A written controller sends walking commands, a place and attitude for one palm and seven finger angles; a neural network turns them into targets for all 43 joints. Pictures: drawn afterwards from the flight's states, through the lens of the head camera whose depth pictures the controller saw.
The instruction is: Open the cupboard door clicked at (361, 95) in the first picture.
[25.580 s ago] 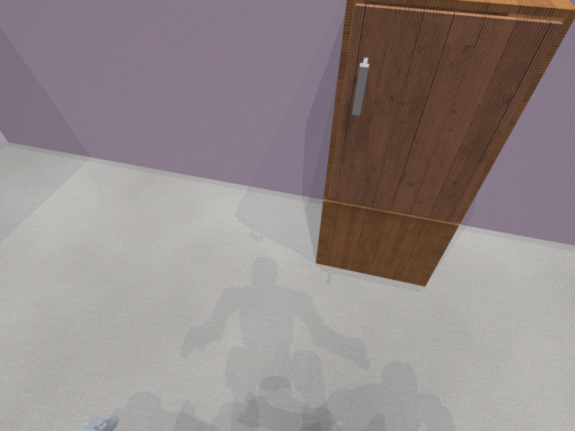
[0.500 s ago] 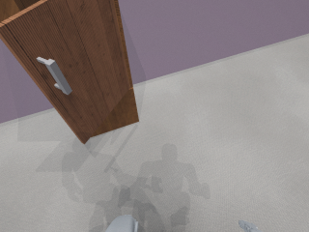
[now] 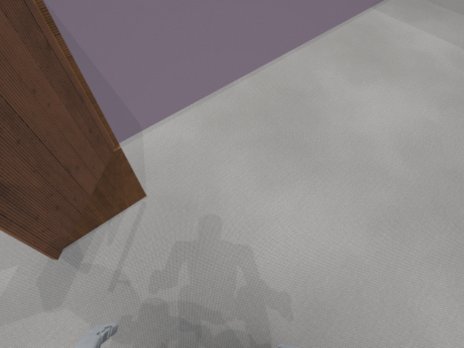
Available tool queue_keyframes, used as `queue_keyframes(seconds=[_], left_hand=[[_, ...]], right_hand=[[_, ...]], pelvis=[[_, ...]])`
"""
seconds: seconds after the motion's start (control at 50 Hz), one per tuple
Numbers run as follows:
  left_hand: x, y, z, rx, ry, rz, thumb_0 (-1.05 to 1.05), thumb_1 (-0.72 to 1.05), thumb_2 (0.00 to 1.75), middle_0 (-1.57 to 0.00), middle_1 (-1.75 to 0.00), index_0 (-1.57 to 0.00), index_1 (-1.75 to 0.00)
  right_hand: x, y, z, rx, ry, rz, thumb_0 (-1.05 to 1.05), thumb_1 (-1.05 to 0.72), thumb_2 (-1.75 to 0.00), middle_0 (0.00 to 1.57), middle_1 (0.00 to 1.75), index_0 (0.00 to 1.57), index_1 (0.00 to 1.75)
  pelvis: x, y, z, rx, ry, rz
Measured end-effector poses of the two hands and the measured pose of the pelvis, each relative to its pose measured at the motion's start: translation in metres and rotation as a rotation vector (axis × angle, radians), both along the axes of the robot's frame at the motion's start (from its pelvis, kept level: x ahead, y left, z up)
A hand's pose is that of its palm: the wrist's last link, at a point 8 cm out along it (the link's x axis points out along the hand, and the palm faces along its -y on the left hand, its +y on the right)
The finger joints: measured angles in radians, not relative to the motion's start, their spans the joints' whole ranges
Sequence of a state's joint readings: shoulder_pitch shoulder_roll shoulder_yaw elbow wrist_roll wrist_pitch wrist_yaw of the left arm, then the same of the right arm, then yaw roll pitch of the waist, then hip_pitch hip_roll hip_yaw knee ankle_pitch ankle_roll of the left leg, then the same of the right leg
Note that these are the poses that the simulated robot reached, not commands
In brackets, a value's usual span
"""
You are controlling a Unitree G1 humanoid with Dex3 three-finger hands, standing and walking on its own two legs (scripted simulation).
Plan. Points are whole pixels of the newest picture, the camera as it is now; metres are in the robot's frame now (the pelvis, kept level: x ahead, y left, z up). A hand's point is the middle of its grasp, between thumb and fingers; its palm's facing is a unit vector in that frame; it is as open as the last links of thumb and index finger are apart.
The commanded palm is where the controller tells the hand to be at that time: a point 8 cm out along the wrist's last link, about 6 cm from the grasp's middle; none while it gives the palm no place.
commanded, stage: walk to a spot facing it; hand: left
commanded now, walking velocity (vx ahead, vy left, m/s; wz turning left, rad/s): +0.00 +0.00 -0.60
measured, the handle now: out of the picture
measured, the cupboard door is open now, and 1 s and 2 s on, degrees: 41 41 41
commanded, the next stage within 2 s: turn to face it in 1.52 s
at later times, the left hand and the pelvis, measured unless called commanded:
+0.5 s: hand (151, 323) +0.17 +0.18 -0.16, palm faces -0.26 -0.95 -0.16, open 7.4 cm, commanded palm none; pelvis +0.05 +0.01 +0.01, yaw -18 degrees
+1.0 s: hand (271, 223) +0.39 -0.07 -0.15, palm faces -0.60 -0.77 -0.22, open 7.4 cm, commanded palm none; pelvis +0.18 -0.15 +0.00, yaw -35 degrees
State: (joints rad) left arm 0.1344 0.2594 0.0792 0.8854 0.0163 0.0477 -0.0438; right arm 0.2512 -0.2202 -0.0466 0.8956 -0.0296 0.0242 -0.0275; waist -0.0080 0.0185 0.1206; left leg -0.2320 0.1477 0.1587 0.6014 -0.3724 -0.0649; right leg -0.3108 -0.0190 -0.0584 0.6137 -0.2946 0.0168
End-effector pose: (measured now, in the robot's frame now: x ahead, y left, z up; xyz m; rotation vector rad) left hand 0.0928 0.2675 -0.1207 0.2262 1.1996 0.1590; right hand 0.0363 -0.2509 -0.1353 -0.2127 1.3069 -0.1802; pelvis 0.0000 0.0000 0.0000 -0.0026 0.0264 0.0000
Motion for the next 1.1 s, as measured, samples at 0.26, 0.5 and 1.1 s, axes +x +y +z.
queue_keyframes(seconds=[0.26, 0.5, 1.1], left_hand=[[0.024, -0.048, 0.002, -0.006, 0.056, -0.153, 0.00, 0.90, 0.90, -0.20, -0.30, -0.20, -0.30], [0.085, -0.042, -0.015, -0.090, 0.075, -0.259, 0.00, 0.90, 0.90, -0.20, -0.30, -0.20, -0.30], [0.321, -0.298, 0.014, 0.001, 0.013, -0.654, -0.01, 0.94, 0.90, -0.20, -0.30, -0.20, -0.30]], right_hand=[[0.011, -0.034, 0.019, -0.019, -0.091, -0.174, 0.01, -0.91, -0.90, 0.20, 0.30, 0.20, 0.30], [0.005, 0.001, 0.033, -0.067, -0.136, -0.256, 0.00, -0.91, -0.90, 0.20, 0.30, 0.20, 0.30], [0.065, -0.144, 0.009, 0.060, -0.088, -0.688, 0.01, -0.91, -0.90, 0.20, 0.30, 0.20, 0.30]], pelvis=[[0.008, -0.015, 0.013, 0.023, -0.009, -0.171], [0.053, 0.006, 0.010, -0.027, 0.001, -0.305], [0.207, -0.181, 0.018, 0.048, -0.011, -0.665]])
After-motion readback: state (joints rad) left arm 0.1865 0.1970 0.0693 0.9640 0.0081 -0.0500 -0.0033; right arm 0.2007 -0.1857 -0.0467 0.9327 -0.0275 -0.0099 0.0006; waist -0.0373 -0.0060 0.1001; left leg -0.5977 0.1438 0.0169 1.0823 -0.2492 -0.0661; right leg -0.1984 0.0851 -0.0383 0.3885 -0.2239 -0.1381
